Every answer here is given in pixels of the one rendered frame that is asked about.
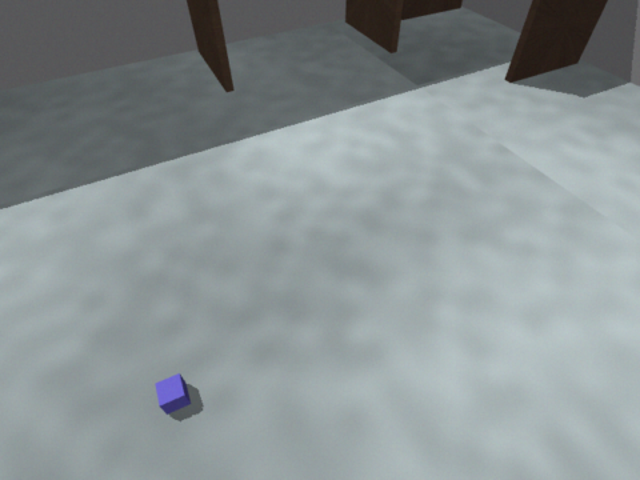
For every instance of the cube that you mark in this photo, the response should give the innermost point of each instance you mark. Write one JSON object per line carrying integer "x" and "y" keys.
{"x": 172, "y": 394}

